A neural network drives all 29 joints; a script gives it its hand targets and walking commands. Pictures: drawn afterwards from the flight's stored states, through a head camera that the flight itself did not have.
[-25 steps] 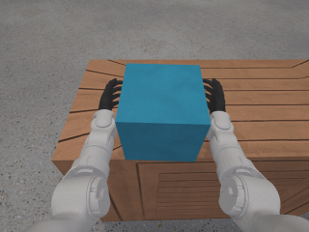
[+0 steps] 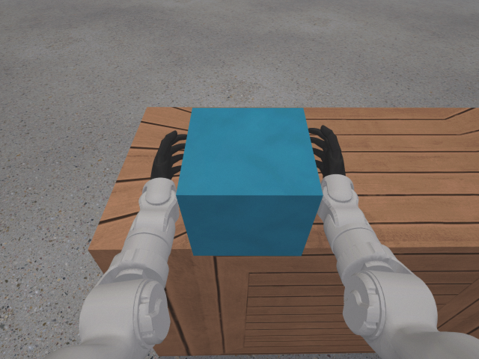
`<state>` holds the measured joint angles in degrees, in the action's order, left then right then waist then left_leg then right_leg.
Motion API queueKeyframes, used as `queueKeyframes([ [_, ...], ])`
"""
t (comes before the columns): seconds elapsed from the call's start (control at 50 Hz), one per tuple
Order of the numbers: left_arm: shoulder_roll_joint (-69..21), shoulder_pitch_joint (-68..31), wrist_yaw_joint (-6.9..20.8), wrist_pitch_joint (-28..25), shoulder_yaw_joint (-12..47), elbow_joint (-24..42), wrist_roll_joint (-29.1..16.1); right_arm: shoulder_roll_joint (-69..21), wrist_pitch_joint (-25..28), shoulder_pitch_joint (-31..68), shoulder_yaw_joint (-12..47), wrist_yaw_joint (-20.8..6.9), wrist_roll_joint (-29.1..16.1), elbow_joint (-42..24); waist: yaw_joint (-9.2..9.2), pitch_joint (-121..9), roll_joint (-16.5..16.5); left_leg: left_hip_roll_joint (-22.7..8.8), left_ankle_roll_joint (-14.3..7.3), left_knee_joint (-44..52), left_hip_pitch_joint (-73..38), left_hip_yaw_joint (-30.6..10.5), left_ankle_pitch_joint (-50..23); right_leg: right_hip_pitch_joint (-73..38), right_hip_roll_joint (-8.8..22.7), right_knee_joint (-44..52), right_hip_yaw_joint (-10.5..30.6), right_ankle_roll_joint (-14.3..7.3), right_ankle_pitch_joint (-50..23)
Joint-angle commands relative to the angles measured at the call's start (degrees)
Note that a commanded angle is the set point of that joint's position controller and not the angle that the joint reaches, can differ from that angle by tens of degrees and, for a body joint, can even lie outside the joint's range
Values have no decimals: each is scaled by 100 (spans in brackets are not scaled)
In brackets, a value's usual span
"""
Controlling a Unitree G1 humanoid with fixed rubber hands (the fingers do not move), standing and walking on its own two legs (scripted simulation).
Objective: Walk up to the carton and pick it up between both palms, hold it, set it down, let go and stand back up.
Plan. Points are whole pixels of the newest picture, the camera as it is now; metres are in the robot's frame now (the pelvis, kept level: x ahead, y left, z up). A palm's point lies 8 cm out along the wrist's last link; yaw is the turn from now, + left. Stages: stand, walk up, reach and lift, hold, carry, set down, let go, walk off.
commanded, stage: reach and lift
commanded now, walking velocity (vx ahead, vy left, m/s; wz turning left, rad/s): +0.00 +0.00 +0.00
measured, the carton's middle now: (247, 182) +0.41 -0.03 +0.09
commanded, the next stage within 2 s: hold in 1.76 s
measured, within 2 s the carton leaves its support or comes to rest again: neither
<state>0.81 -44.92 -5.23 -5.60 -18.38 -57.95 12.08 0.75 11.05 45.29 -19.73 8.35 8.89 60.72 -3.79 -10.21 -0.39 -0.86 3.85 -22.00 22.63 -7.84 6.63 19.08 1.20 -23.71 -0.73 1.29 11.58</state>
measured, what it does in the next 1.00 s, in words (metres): stands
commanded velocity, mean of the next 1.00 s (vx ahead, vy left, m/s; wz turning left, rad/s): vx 0.00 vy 0.00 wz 0.00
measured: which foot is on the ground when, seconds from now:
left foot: down 0.00-1.00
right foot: down 0.00-1.00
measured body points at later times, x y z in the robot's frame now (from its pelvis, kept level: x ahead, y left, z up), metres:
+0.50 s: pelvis -0.01 +0.00 +0.00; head -0.05 +0.01 +0.45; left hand +0.41 +0.13 +0.18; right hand +0.40 -0.17 +0.18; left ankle +0.05 +0.15 -0.74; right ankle +0.00 -0.13 -0.74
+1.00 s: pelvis -0.01 +0.00 +0.00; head -0.07 +0.02 +0.45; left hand +0.40 +0.14 +0.20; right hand +0.39 -0.16 +0.20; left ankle +0.05 +0.15 -0.74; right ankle +0.00 -0.13 -0.74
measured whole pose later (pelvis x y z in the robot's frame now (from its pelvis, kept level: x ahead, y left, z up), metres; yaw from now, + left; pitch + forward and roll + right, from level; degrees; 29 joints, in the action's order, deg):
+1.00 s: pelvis -0.01 +0.00 +0.00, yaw +0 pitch +2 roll -1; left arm 1.1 -46.2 -3.9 29.6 -16.1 -34.5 9.2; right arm 3.6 -18.3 47.1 -9.3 11.2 -4.5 44.2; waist -3.2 -10.6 -1.3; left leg -0.9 3.6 -22.0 17.6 -7.8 6.3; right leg 14.0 1.2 -23.4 -0.7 1.6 11.2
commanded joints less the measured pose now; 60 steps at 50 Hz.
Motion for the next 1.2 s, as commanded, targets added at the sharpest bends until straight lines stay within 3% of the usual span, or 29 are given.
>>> queueKeyframes([
  [0.0,-3895,-4930,659,77,2403,1366,-413,-3626,28,4441,2368,-920,-69,-1159,192,-3135,-208,173,-259,382,-2614,1105,-948,-1261,-504,827,-342,117,-1416],
  [0.06,-4148,-5346,567,261,2760,2102,-707,-3850,-198,4870,2749,-919,-589,-1643,117,-3718,-5,222,-86,32,-2747,969,-1681,-1431,-581,655,-221,114,-2101],
  [0.1,-3993,-5243,617,568,2583,1668,-592,-3819,-528,4928,2678,-868,-730,-1613,69,-3094,-104,250,-216,202,-2479,987,-962,-1324,-528,772,-179,145,-1457],
  [0.14,-4046,-5273,567,741,2686,2107,-674,-3970,-566,5402,2967,-890,-1078,-2281,345,-3662,76,241,-149,72,-2542,987,-1251,-1464,-522,699,-181,164,-1709],
  [0.16,-3991,-4917,547,953,2661,1886,-687,-3803,-733,5340,2918,-880,-1165,-2173,166,-3457,-151,261,-184,96,-2544,899,-1311,-1501,-574,764,-236,167,-1738],
  [0.2,-3887,-5009,586,1147,2590,2493,-682,-3927,-1030,5205,3228,-832,-1328,-2300,327,-3267,-141,314,-250,205,-2578,950,-1011,-1670,-505,750,-81,200,-1464],
  [0.22,-3887,-5266,628,1248,2641,2334,-732,-3900,-1093,5279,2960,-787,-1317,-2126,97,-2820,-204,306,-241,194,-2316,915,-947,-1433,-513,764,-98,195,-1415],
  [0.26,-3856,-5165,666,1483,2706,3144,-711,-3962,-1269,4871,3150,-725,-1489,-2262,98,-3160,-56,302,-182,114,-2761,883,-1288,-1734,-554,686,-70,210,-1760],
  [0.32,-3767,-4777,790,1848,2433,2239,-700,-3880,-1382,5704,3002,-622,-1549,-2852,103,-2893,-279,357,-305,185,-2400,924,-649,-1597,-510,851,-123,272,-1227],
  [0.38,-3648,-4625,964,2182,1940,1919,-457,-3695,-1727,5288,2732,-548,-1374,-2392,75,-1952,-418,366,-450,417,-2243,872,-145,-1729,-417,919,-85,303,-1020],
  [0.4,-3477,-4499,987,2242,1912,2146,-492,-3858,-1718,5673,2955,-518,-1546,-2877,293,-2026,-472,437,-485,389,-1970,989,-261,-2027,-375,830,-17,332,-1226],
  [0.46,-3793,-5376,857,2059,2632,3515,-1032,-4213,-1714,5848,3602,-481,-1951,-3572,136,-3568,-399,442,-364,63,-2290,814,-1138,-2430,-448,513,85,347,-2443],
  [0.5,-3813,-5389,856,2211,2624,3212,-910,-4148,-1863,5680,3409,-495,-1911,-3143,62,-3012,-63,465,-275,113,-2319,822,-927,-2037,-493,662,34,322,-1859],
  [0.52,-3577,-5158,921,2318,2217,2959,-651,-4143,-1960,5599,3330,-449,-1852,-2964,254,-2621,-417,462,-382,204,-2186,819,-699,-2154,-476,740,50,370,-1625],
  [0.54,-3420,-4961,1051,2466,2054,2470,-545,-3915,-2069,5545,3021,-433,-1729,-2580,85,-1969,-451,503,-447,402,-2068,904,17,-1933,-406,861,29,354,-883],
  [0.58,-3550,-4641,1072,2592,2001,2420,-547,-3902,-2042,5723,2999,-469,-1800,-2977,282,-1941,-314,451,-501,423,-2050,889,-71,-1799,-407,833,8,343,-729],
  [0.6,-3713,-5101,1042,2587,2226,2941,-718,-4086,-1992,6227,3227,-482,-1911,-3429,195,-2492,-322,442,-443,337,-2302,845,-266,-1880,-467,862,-34,331,-724],
  [0.62,-3619,-5233,931,2592,2273,3274,-777,-4257,-2079,5981,3468,-483,-2114,-3245,403,-2698,-189,442,-434,310,-2396,841,-452,-1806,-460,828,29,300,-787],
  [0.64,-3556,-5247,932,2660,2227,3013,-783,-4116,-2210,5888,3380,-474,-2050,-3063,283,-2404,-460,413,-446,320,-2314,825,-209,-1793,-451,877,14,295,-620],
  [0.72,-3719,-5301,946,2790,2618,3603,-917,-4071,-2256,6075,3490,-355,-2285,-3493,72,-2864,-157,459,-358,170,-2399,770,-501,-1952,-480,742,46,304,-1002],
  [0.74,-3769,-5301,937,2858,2665,3523,-945,-3987,-2301,6191,3429,-335,-2257,-3491,56,-2777,-41,432,-331,163,-2390,754,-510,-1887,-470,771,32,271,-919],
  [0.76,-3501,-4918,1030,3009,2396,2948,-762,-4085,-2344,6354,3497,-303,-2242,-3689,214,-2518,-433,502,-463,233,-2061,800,-155,-2066,-440,852,103,354,-847],
  [0.88,-3579,-4873,1067,3144,2582,3472,-948,-4075,-2522,6067,3557,-282,-2412,-3753,50,-2531,-412,481,-393,207,-2281,760,-477,-2078,-472,830,11,332,-1001],
  [0.9,-3792,-5049,1018,3169,2683,3488,-953,-3949,-2611,6060,3442,-286,-2332,-3507,-138,-2429,-230,479,-345,202,-2472,704,-442,-1879,-504,855,-86,293,-765],
  [0.96,-3534,-4747,1114,3252,2385,3053,-839,-3892,-2632,6230,3409,-237,-2444,-3612,49,-2170,-192,499,-399,217,-2231,793,-259,-1887,-455,884,53,242,-743],
  [1.06,-3704,-5095,965,3275,2757,3634,-992,-3807,-2742,6039,3353,-280,-2531,-3452,-103,-2213,61,477,-261,157,-2435,733,-307,-1552,-509,817,-37,217,-547],
  [1.1,-3775,-5125,946,3277,2735,3539,-1048,-3935,-2686,6600,3529,-280,-2640,-3952,25,-2741,-67,471,-312,108,-2450,699,-412,-1709,-526,847,-32,208,-633],
  [1.14,-3621,-4919,920,3406,2613,3407,-962,-3947,-2930,6012,3563,-277,-2641,-3428,108,-2190,-140,497,-390,226,-2239,681,-208,-1789,-509,879,25,226,-462],
  [1.18,-3714,-5342,938,3310,2958,3949,-1197,-4073,-2850,6307,3570,-235,-2636,-3943,-96,-2770,-214,494,-332,112,-2343,709,-310,-1864,-504,730,33,290,-694],
])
